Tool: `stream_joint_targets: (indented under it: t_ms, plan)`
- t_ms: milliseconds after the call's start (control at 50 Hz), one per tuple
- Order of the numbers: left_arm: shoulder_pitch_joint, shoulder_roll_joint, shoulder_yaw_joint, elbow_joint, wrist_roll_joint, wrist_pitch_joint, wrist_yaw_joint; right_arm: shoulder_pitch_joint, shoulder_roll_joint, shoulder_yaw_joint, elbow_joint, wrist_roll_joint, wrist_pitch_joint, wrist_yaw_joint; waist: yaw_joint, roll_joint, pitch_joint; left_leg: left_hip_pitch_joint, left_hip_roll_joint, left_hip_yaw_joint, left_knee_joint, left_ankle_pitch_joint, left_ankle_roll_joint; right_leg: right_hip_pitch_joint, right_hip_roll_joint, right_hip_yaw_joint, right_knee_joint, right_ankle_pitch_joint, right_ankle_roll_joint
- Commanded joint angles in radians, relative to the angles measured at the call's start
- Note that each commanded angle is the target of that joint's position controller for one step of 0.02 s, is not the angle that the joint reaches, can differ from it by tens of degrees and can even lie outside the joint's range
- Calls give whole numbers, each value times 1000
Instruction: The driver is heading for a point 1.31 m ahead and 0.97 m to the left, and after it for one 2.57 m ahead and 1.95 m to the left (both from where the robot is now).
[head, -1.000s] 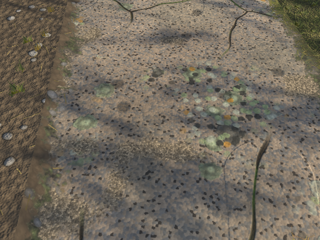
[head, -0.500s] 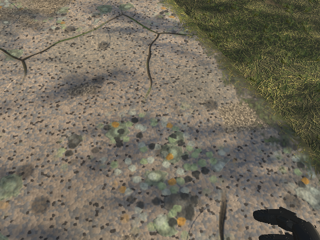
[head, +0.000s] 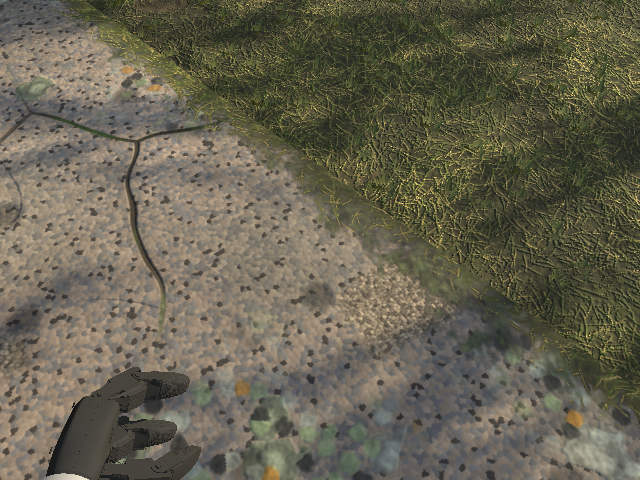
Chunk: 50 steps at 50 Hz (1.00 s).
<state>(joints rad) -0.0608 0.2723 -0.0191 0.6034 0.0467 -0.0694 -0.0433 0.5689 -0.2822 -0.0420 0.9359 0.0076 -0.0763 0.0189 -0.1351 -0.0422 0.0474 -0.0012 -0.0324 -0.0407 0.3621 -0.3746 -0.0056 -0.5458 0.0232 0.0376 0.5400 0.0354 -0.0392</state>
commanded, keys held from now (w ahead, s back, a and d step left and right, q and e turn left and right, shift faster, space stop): q+shift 1.00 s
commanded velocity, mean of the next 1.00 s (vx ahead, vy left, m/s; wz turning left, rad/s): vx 0.09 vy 0.00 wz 0.86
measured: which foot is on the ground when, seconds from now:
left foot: down 0.00-0.02, up 0.04-0.42, down 0.44-0.92, up 0.94-1.00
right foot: up 0.00-0.00, down 0.02-0.42, up 0.44-0.88, down 0.90-1.00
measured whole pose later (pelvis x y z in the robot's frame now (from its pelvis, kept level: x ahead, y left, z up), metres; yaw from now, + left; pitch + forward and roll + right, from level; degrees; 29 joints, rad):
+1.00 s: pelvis +0.16 +0.03 +0.01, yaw +53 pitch +1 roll +0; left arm 0.15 0.29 0.04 0.66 0.02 0.03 0.05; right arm 0.21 -0.35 -0.11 0.68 -0.03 0.07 0.03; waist -0.03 0.05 0.06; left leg -0.49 -0.19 -0.19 0.89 -0.38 -0.02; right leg -0.25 0.04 0.03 0.45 -0.20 -0.03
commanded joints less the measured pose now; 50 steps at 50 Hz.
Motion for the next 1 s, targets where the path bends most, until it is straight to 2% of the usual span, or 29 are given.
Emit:
stream_joint_targets:
  t_ms: [20, 40, 60, 80, 100, 120, 140, 160, 220, 280, 380, 400, 420, 440, 460, 480, 520, 560, 620, 700, 780, 840, 880, 900, 920, 940, 960, 980, 1000]
  plan:
    - [379, 188, 61, 62, 34, -9, 42, -159, -157, -38, -134, 25, -16, -8, 263, 22, -190, -375, 24, -84, 386, 495, 31, 673, -153, 88, -22, 455, -39]
    - [433, 244, 72, 33, 45, -9, 47, -19, -51, -20, -157, 49, 2, -28, 218, -197, -405, -480, -71, -6, 785, -261, 13, 857, -527, 340, 62, 996, -146]
    - [449, 187, 68, 24, -13, 10, 40, 49, -114, -37, -132, 25, 33, -50, 205, -123, -499, -487, -42, -55, 919, -326, 31, 851, -540, 354, 105, 1157, -175]
    - [362, 155, 67, 8, -35, 20, 47, 32, -120, -42, -134, 18, 49, -56, 185, -121, -452, -550, -23, -36, 975, -250, 20, 785, -512, 301, 42, 937, -204]
    - [285, 94, 55, -4, -38, 26, 56, -32, -124, -44, -139, -8, 64, -51, 167, -81, -335, -588, 21, -4, 942, -173, 7, 661, -438, 239, -27, 698, -186]
    - [244, 61, 44, 0, -34, 28, 67, -82, -120, -50, -149, -19, 78, -39, 148, -99, -231, -602, 39, 2, 918, -129, -9, 569, -385, 180, -85, 589, -173]
    - [235, 58, 44, 12, -33, 28, 75, -93, -106, -52, -152, -27, 95, -27, 127, -105, -163, -568, 48, 10, 899, -103, -24, 464, -358, 117, -136, 550, -167]
    - [245, 61, 47, 20, -30, 24, 78, -103, -85, -53, -161, -27, 108, -20, 115, -96, -140, -543, 50, 13, 883, -83, -29, 421, -354, 75, -154, 554, -165]
    - [224, 72, 61, 29, -26, 18, 82, -157, -39, -50, -206, -28, 134, -9, 84, -85, -147, -535, 67, 30, 805, -27, -33, 366, -369, -5, -198, 421, -179]
    - [184, 75, 69, 31, -20, 19, 77, -248, -21, -40, -262, -23, 149, 18, 76, -124, -126, -436, 98, 55, 581, 120, -7, 279, -343, -129, -209, 229, -128]
    - [228, 136, 104, 35, -29, 39, 55, -367, -72, -50, -329, -19, 157, 36, 117, -108, -105, -303, 63, 131, 344, 115, 31, 268, -389, -192, -112, -55, -56]
    - [234, 143, 109, 36, -34, 50, 52, -358, -79, -55, -331, -24, 152, 35, 106, -80, -101, -255, 49, 140, 274, 128, 44, 257, -381, -212, -47, -127, -28]
    - [283, 142, 114, 50, -29, 64, 47, -310, -102, -64, -313, -33, 141, 28, 93, 9, -116, -173, 37, 99, 197, 155, 65, 226, -342, -240, 88, -252, 13]
    - [350, 112, 109, 46, -19, 82, 37, -265, -205, -86, -307, -41, 124, 7, 94, 298, -84, -116, 210, -191, 18, 363, 117, 84, -232, -312, 377, -568, 79]
    - [323, 74, 91, -30, -17, 105, 47, -256, -333, -114, -347, -35, 119, 1, 96, 406, -105, -59, 408, -565, -22, 627, 295, -162, -61, -176, 578, -789, 134]
    - [259, 112, 91, -33, -7, 115, 58, -207, -309, -124, -342, -18, 124, -3, 34, 253, -170, -37, 388, -533, -42, 518, 342, -172, -80, -46, 665, -732, 129]
    - [234, 108, 94, -20, -28, 103, 66, -336, -231, -97, -348, -22, 137, -17, 108, 189, -76, -146, 251, -367, -42, 360, 267, -141, -107, 8, 597, -522, 111]
    - [271, 129, 101, 9, -10, 102, 66, -417, -177, -80, -372, -14, 142, -20, 139, 193, -96, -195, 173, -293, -23, 431, 226, -60, -87, -7, 575, -435, 108]
    - [267, 105, 93, 13, -17, 112, 60, -373, -195, -89, -359, -15, 135, -6, 129, 110, -135, -178, 159, -330, -9, 444, 225, -32, -56, 9, 504, -431, 104]
    - [218, 98, 86, 0, -22, 112, 65, -344, -212, -99, -353, -23, 138, -1, 98, 139, -122, -167, 149, -446, -29, 242, 232, -32, -18, 44, 370, -423, 92]
    - [196, 107, 85, -3, -31, 101, 68, -344, -220, -106, -347, -29, 139, 8, 93, 152, -117, -195, 128, -537, -26, 206, 218, 49, 29, 66, 254, -419, 67]
    - [216, 115, 85, 5, -41, 92, 74, -370, -219, -108, -345, -28, 138, 15, 108, 174, -115, -241, 100, -588, -18, 240, 187, 173, 66, 69, 131, -424, 45]
    - [274, 120, 88, 21, -44, 85, 88, -407, -207, -104, -346, -19, 136, 16, 150, 179, -105, -333, 55, -600, -13, 172, 130, 341, 73, 66, -56, -365, 29]
    - [307, 147, 97, 30, -39, 80, 100, -413, -183, -97, -347, -8, 131, 11, 172, 136, -103, -418, -4, -558, 24, 41, 74, 460, 10, 100, -209, -325, 13]
    - [289, 248, 117, 11, -28, 81, 110, -366, -118, -82, -357, 7, 126, 4, 145, -69, -135, -546, -120, -388, 217, -190, 2, 564, -236, 334, -325, -482, -56]
    - [190, 287, 123, -21, -15, 85, 102, -343, -152, -92, -345, -23, 122, -5, 129, -173, -78, -630, -213, -147, 506, -173, -21, 456, -408, 527, -394, -496, -143]
    - [176, 204, 103, -23, -13, 91, 96, -371, -226, -111, -334, -49, 124, -3, 118, -72, -54, -581, -99, -123, 648, -105, -29, 358, -396, 415, -356, -364, -172]
    - [137, 145, 86, -29, -17, 93, 91, -346, -211, -110, -319, -47, 129, 8, 93, -46, -44, -539, -89, -108, 726, -53, -23, 312, -325, 294, -317, -251, -156]
    - [109, 127, 80, -36, -21, 92, 88, -310, -191, -105, -302, -44, 138, 19, 76, -48, -43, -536, -81, -92, 807, -11, -25, 317, -271, 194, -293, -173, -136]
